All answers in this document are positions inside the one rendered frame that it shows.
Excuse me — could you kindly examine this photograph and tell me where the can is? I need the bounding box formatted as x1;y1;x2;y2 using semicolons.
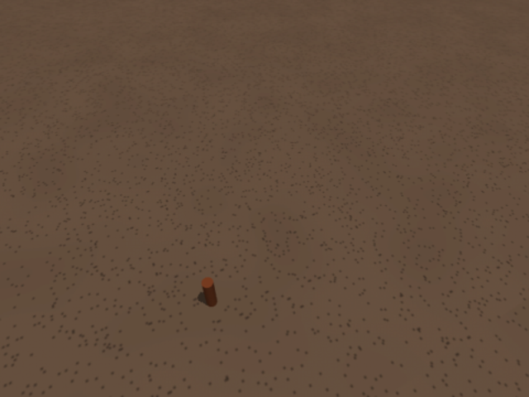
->
202;277;217;307

